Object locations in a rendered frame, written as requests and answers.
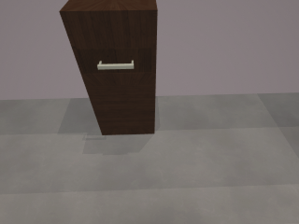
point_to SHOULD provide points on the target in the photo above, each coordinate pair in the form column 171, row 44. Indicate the handle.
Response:
column 110, row 66

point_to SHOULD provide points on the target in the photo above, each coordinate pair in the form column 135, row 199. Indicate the drawer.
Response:
column 90, row 58

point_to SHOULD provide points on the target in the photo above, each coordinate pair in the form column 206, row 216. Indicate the cabinet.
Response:
column 123, row 103

